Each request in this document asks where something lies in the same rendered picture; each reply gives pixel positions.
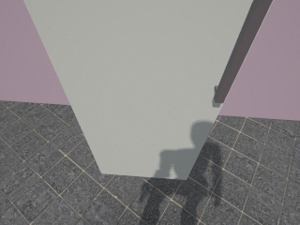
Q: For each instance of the fridge door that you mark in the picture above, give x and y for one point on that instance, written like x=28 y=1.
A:
x=140 y=75

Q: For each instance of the handle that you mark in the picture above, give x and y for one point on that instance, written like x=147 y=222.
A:
x=248 y=32

